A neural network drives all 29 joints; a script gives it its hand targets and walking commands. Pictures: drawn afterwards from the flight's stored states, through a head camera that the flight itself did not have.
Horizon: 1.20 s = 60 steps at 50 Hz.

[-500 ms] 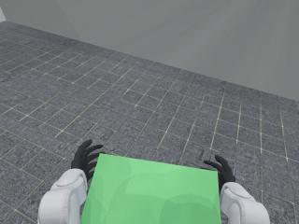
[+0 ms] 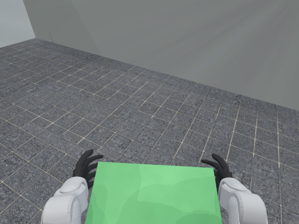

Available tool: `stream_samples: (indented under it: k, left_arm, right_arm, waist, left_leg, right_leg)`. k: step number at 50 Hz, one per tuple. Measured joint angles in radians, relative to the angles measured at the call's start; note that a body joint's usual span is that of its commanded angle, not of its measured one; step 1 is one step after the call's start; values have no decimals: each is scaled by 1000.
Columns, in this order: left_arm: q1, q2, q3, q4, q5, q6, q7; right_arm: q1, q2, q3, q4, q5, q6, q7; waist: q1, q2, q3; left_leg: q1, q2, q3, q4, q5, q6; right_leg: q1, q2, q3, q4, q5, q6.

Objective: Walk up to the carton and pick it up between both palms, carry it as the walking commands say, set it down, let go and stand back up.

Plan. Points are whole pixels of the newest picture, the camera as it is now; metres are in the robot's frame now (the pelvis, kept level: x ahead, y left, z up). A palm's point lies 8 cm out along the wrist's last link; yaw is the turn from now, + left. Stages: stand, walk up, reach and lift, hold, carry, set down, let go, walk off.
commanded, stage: carry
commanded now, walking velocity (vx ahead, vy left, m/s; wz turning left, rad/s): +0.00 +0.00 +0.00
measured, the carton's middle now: (151, 211) +0.20 +0.01 -0.03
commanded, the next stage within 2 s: none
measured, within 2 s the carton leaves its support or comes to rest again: neither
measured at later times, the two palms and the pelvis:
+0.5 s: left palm (54, 209) +0.18 +0.25 +0.00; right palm (196, 217) +0.17 -0.09 +0.02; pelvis -0.07 +0.07 -0.05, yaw -3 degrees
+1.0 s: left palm (71, 217) +0.15 +0.19 +0.06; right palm out of the picture +0.13 -0.16 +0.04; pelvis -0.12 +0.02 -0.02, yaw -2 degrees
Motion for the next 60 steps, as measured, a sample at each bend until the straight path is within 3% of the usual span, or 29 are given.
stream_samples:
  k: [3, 6, 8, 11, 12, 13, 14, 15, 16, 17, 18, 19, 20, 21, 22, 23, 25, 27, 31, 34, 36, 39, 44, 46, 48, 54, 57, 60]
  left_arm:
    - [-21, -14, 11, 44, 7, -10, -4]
    - [-46, -15, 11, 73, 11, -21, -6]
    - [-65, -21, 23, 70, 14, -38, -10]
    - [-105, -17, 27, 170, 27, -94, -18]
    - [-98, -12, 17, 163, 14, -92, -15]
    - [-90, -13, 7, 152, 9, -90, -10]
    - [-85, -23, -1, 120, -1, -77, 0]
    - [-96, -32, -8, 80, -5, -56, 11]
    - [-105, -38, -1, 25, -7, -34, 19]
    - [-95, -42, 19, -42, -9, -16, 18]
    - [-78, -43, 40, -72, 3, -25, 13]
    - [-60, -39, 61, -84, 7, -30, 11]
    - [-44, -37, 66, -83, 3, -33, 9]
    - [-36, -35, 56, -91, -12, -30, 15]
    - [-50, -13, 43, -99, -25, -22, 23]
    - [-75, 12, 38, -80, -25, -20, 18]
    - [-105, 26, 39, 72, 15, -66, -6]
    - [-115, 25, 42, 220, 36, -136, -11]
    - [-131, 6, 44, 261, 46, -220, -41]
    - [-150, -51, 48, 257, 56, -267, -43]
    - [-151, -78, 49, 207, 63, -263, -43]
    - [-136, -92, 60, 153, 74, -259, -42]
    - [-152, -64, 82, 292, 116, -279, -45]
    - [-129, -55, 79, 256, 94, -258, -41]
    - [-93, -60, 82, 137, 51, -214, -28]
    - [-65, -92, 100, -153, -5, -59, -5]
    - [-41, -91, 95, -187, -4, -8, -4]
    - [-47, -87, 91, -81, 25, -11, -9]
  right_arm:
    - [1, -1, -5, 26, -13, -15, 5]
    - [-5, -8, -8, 47, -14, -34, 9]
    - [-20, -10, -7, 49, -14, -57, 11]
    - [-53, -9, -25, 133, -31, -108, 17]
    - [-44, -14, -24, 114, -20, -100, 10]
    - [-36, -20, -24, 86, -12, -85, 5]
    - [-30, -27, -33, 39, 3, -60, 2]
    - [-27, -28, -50, -7, 18, -43, 4]
    - [-31, -25, -57, -41, 37, -39, 5]
    - [-40, -14, -49, -63, 51, -42, 5]
    - [-59, 3, -39, -46, 42, -58, 9]
    - [-82, 24, -35, -9, 32, -73, 11]
    - [-99, 36, -40, 19, 22, -79, 16]
    - [-100, 35, -50, 7, 26, -70, 22]
    - [-82, 50, -60, -17, 26, -76, 24]
    - [-59, 63, -53, -7, 11, -104, 23]
    - [-37, 58, -28, 145, -44, -162, 35]
    - [-24, 56, -21, 304, -77, -221, 33]
    - [22, 54, -13, 238, -104, -253, 24]
    - [14, 3, -20, 167, -83, -239, 32]
    - [12, -19, -19, 108, -63, -220, 33]
    - [-28, -24, -22, 79, -49, -188, 35]
    - [-106, -22, -18, 270, -78, -202, 40]
    - [-92, -30, 7, 235, -60, -177, 26]
    - [-68, -24, 18, 122, -27, -130, 7]
    - [-30, 36, -27, -140, 39, -12, -9]
    - [-10, 46, -26, -181, 35, 45, -14]
    - [-20, 44, -34, -95, -3, 57, -6]
  waist:
    - [0, 20, 17]
    - [-1, 28, 38]
    - [-2, 24, 61]
    - [-27, 7, 71]
    - [-36, -2, 78]
    - [-41, -1, 88]
    - [-46, 14, 106]
    - [-48, 13, 131]
    - [-31, -12, 153]
    - [-4, -46, 164]
    - [24, -80, 153]
    - [39, -106, 133]
    - [36, -99, 102]
    - [18, -72, 78]
    - [-2, -94, 83]
    - [2, -143, 108]
    - [33, -190, 109]
    - [37, -168, 65]
    - [28, -108, 57]
    - [2, -1, 93]
    - [-21, 11, 110]
    - [-39, 11, 114]
    - [-53, 4, 73]
    - [-48, -6, 90]
    - [-46, -14, 124]
    - [-51, -44, 176]
    - [-46, -54, 149]
    - [-36, -45, 112]
  left_leg:
    - [16, -1, -8, -34, 18, -61]
    - [-4, 7, -9, 13, -18, -161]
    - [-40, 18, 1, 109, -75, -149]
    - [-43, 9, 7, 139, -46, -74]
    - [-26, -7, 5, 101, -34, -93]
    - [-5, -20, 0, 44, -12, -157]
    - [-1, -18, -8, 16, -2, -282]
    - [-62, -16, -1, 166, -107, -345]
    - [-145, -25, -37, 447, -263, -335]
    - [-191, -27, -88, 668, -384, -275]
    - [-190, -13, -141, 778, -474, -201]
    - [-135, 17, -193, 728, -480, -130]
    - [-59, 59, -268, 575, -414, -83]
    - [-17, 92, -317, 473, -456, -67]
    - [-41, 72, -325, 501, -571, -64]
    - [-62, 36, -318, 556, -552, -64]
    - [-55, 23, -292, 568, -454, -64]
    - [-53, 45, -296, 543, -416, -68]
    - [-40, 50, -308, 457, -365, -86]
    - [-29, 91, -304, 408, -307, -78]
    - [-1, 94, -254, 327, -259, -67]
    - [26, 86, -236, 258, -209, -75]
    - [31, 105, -238, 224, -188, -92]
    - [27, 114, -240, 234, -189, -103]
    - [13, 123, -242, 252, -192, -110]
    - [-75, 162, -214, 344, -237, -78]
    - [-88, 165, -209, 349, -209, -120]
    - [-76, 165, -212, 332, -211, -132]
  right_leg:
    - [22, 1, -10, -38, 4, 8]
    - [33, 0, -15, -60, 24, 15]
    - [11, -3, -7, -4, 25, 28]
    - [-18, -21, -6, 104, -63, 39]
    - [-18, -35, -8, 111, -105, 30]
    - [-12, -46, -14, 99, -149, 22]
    - [4, -52, -36, 62, -162, 9]
    - [15, -63, -55, 18, -111, -8]
    - [-2, -82, -46, 12, -31, -16]
    - [-45, -101, -12, 48, 34, -8]
    - [-103, -118, 25, 108, 59, 8]
    - [-155, -134, 50, 170, 48, 31]
    - [-203, -128, 58, 236, 16, 59]
    - [-252, -115, 60, 314, -46, 78]
    - [-289, -119, 95, 385, -108, 78]
    - [-304, -112, 159, 441, -165, 70]
    - [-309, -57, 225, 489, -232, 62]
    - [-289, -18, 181, 475, -206, 53]
    - [-170, 24, 152, 296, -52, 19]
    - [-115, 52, 111, 176, 18, -8]
    - [-101, 35, 102, 146, 37, -9]
    - [-99, 24, 114, 124, 57, -9]
    - [-104, 41, 109, 107, 75, -28]
    - [-109, 49, 107, 119, 73, -39]
    - [-124, 58, 104, 136, 71, -47]
    - [-192, 63, 80, 198, 57, -66]
    - [-216, 61, 84, 229, 40, -63]
    - [-200, 61, 80, 208, 41, -56]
